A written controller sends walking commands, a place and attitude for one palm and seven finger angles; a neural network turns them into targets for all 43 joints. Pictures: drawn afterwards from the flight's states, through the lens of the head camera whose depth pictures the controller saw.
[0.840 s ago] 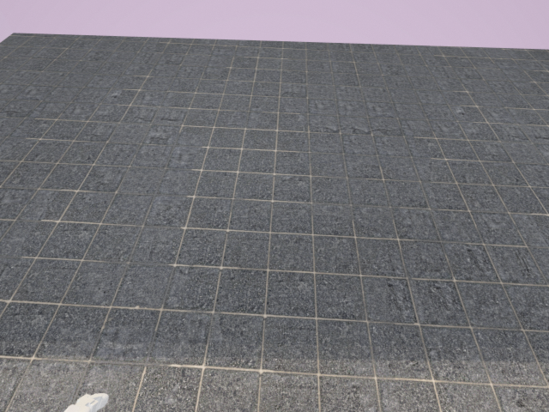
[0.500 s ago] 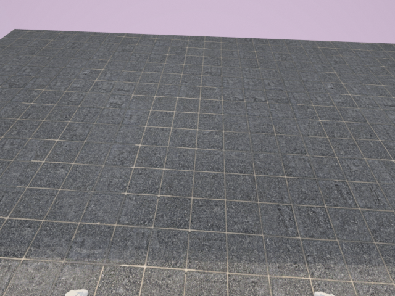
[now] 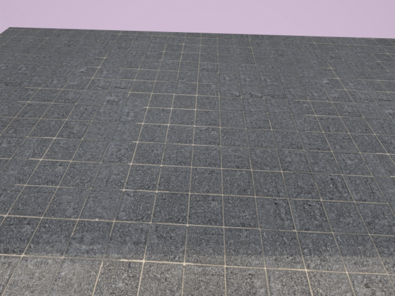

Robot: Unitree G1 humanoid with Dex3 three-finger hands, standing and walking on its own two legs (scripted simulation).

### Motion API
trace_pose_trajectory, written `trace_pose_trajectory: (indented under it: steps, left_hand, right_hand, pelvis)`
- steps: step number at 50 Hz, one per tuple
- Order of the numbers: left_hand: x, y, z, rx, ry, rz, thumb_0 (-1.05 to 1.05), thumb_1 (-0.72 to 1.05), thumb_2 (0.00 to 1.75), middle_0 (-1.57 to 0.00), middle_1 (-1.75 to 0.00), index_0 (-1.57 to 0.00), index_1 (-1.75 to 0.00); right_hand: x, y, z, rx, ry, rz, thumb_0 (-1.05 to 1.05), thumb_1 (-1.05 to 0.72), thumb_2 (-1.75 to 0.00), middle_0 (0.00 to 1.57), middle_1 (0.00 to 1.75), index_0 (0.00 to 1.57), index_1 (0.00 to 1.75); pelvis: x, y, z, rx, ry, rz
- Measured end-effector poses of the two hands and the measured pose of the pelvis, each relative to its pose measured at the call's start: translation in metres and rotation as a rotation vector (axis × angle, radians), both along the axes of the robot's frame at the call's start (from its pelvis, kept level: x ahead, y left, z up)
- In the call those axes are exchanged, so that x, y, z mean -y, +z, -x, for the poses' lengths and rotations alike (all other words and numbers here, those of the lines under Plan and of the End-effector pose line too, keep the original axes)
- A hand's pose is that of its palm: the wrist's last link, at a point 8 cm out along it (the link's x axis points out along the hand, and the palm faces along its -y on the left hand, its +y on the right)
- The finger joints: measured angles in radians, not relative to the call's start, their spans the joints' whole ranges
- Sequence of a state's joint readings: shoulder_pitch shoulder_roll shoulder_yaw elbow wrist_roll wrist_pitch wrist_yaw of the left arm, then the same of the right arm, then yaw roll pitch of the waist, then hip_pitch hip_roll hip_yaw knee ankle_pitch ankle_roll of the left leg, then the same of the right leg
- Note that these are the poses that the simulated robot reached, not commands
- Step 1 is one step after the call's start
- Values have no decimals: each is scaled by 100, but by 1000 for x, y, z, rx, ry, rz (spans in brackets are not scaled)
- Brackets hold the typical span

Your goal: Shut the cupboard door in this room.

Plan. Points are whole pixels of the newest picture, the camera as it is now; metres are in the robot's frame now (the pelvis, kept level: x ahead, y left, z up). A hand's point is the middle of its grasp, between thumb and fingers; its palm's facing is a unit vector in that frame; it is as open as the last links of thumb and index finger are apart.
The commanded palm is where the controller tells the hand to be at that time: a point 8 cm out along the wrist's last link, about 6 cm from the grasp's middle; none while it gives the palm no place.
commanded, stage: stand and wait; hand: left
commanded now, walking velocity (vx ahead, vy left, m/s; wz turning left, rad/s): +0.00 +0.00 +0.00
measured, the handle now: out of the picture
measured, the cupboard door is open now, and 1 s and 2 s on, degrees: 100 100 100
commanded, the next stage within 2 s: turn or walk to find it in 0.06 s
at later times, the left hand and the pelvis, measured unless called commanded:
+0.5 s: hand out of the picture +0.03 +0.22 -0.19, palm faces +0.08 -0.97 -0.24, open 7.4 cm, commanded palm none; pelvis -0.02 +0.01 -0.02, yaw +6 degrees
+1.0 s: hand out of the picture -0.05 +0.18 -0.16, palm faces +0.34 -0.90 -0.27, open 7.4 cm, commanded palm none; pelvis -0.04 -0.03 -0.01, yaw +21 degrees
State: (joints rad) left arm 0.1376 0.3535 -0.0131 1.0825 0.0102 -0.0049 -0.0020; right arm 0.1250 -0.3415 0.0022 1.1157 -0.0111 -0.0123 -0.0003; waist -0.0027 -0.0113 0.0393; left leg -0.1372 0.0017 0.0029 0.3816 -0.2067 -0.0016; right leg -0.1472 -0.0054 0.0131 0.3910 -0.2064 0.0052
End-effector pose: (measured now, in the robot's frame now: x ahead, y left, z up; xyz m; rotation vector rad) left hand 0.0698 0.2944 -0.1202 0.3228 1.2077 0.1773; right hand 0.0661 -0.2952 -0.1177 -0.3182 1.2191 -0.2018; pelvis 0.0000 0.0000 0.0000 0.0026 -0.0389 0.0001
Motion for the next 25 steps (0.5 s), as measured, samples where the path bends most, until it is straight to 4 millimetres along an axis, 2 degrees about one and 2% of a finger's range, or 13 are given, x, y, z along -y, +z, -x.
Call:
trace_pose_trajectory:
  steps: [9, 13, 20, 25]
  left_hand:
    - [3, 0, -4, 20, 7, 6, 1, 90, 90, -21, -30, -20, -30]
    - [7, -4, 0, 31, 36, 10, 1, 91, 90, -20, -30, -20, -29]
    - [22, -24, 28, 7, 91, 67, 1, 91, 90, -20, -30, -20, -29]
    - [23, -40, 50, -30, 135, 101, 1, 91, 90, -21, -30, -20, -30]
  right_hand:
    - [-3, -1, -1, 4, 10, -6, 1, -90, -89, 20, 30, 20, 30]
    - [-10, -7, -2, -7, 25, -18, 1, -91, -90, 20, 30, 20, 30]
    - [-42, -23, 1, -38, 54, -74, 1, -91, -90, 20, 30, 20, 30]
    - [-67, -29, 8, -47, 70, -101, 1, -91, -90, 20, 30, 20, 30]
  pelvis:
    - [0, -1, 2, -4, 15, 0]
    - [0, -4, 5, -13, 36, 1]
    - [-6, -14, 11, -28, 81, 13]
    - [-14, -21, 16, -36, 105, 9]
